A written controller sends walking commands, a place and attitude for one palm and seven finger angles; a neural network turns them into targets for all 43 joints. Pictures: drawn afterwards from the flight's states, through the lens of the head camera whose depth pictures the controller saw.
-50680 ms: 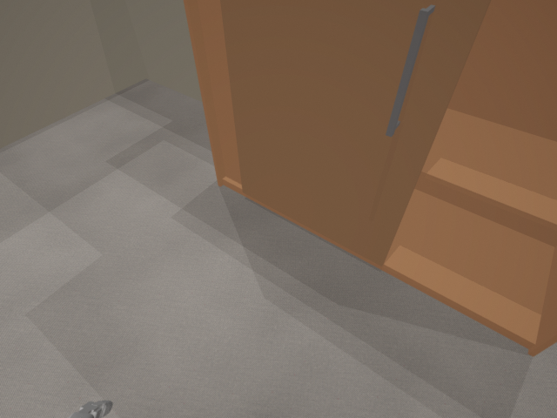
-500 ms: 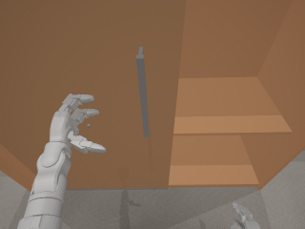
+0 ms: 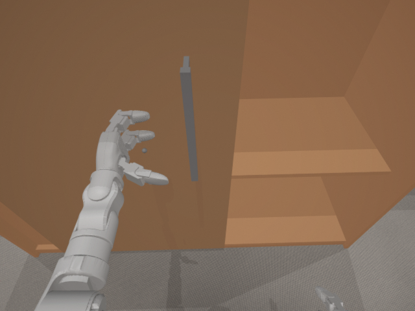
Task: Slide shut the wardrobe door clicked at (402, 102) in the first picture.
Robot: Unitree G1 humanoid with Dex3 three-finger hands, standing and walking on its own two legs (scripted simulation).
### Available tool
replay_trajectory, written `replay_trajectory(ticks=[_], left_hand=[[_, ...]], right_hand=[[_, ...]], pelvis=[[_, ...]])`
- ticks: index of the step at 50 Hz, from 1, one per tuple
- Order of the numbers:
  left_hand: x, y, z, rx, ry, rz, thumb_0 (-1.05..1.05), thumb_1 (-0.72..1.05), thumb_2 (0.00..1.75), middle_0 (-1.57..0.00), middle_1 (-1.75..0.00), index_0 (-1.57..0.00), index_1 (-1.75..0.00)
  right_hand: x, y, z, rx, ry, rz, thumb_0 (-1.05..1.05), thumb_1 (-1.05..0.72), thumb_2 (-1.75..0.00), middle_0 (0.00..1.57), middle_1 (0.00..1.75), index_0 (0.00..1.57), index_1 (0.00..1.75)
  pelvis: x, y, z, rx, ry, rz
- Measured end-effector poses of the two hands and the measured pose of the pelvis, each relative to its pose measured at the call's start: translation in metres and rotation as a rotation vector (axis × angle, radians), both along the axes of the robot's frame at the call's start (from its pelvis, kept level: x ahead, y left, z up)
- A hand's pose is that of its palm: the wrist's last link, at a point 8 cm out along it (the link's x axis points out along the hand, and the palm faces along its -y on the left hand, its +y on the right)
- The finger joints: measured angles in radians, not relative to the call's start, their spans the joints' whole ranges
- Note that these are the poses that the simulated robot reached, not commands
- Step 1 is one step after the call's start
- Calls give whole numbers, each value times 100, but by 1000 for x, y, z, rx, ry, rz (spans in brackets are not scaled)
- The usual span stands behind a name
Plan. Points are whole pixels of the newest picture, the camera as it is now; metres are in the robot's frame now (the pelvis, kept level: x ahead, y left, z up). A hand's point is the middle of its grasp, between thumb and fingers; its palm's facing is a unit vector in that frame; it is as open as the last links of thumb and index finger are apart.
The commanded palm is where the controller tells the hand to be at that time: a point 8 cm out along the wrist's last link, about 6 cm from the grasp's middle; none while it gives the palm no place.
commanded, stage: move the hooked fingers beside the handle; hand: left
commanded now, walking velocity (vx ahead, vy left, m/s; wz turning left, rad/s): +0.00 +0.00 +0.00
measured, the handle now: (191, 129) +0.47 +0.06 +0.09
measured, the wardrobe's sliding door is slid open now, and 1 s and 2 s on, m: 0.59 0.59 0.59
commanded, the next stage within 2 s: feel for the door with the fingertips in 1.08 s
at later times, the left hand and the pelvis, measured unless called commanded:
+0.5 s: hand (161, 138) +0.43 +0.12 +0.11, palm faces +0.07 -1.00 +0.00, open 13.9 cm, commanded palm +0.40 +0.15 +0.10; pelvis -0.01 +0.01 -0.01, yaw +0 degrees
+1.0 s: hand (166, 140) +0.42 +0.10 +0.11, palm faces +0.06 -1.00 -0.01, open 14.0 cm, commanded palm +0.40 +0.15 +0.11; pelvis -0.01 +0.01 -0.01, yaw -1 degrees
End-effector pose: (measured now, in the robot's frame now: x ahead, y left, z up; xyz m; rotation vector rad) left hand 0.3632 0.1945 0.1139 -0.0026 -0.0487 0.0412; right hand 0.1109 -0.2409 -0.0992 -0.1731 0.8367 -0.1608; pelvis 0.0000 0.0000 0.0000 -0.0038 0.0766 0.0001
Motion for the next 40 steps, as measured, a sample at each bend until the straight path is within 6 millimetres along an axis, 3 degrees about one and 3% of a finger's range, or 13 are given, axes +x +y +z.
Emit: replay_trajectory(ticks=[13,22,40], left_hand=[[36,-26,-5,-3,14,1,-1,-50,30,-30,-120,-30,-120],[38,-26,-6,3,-1,24,-1,-50,30,-34,-125,-32,-121],[36,-38,-10,9,-2,13,-1,-50,30,-31,-123,-30,-120]], right_hand=[[-35,3,-12,10,113,-41,1,-91,-89,20,30,20,30],[-56,6,-20,17,189,-42,1,-91,-89,20,30,20,30],[-47,8,-16,16,141,-37,1,-91,-89,20,30,20,30]], pelvis=[[-1,5,-3,0,37,-14],[-4,9,-5,-4,49,-8],[-9,10,-7,-2,48,-13]])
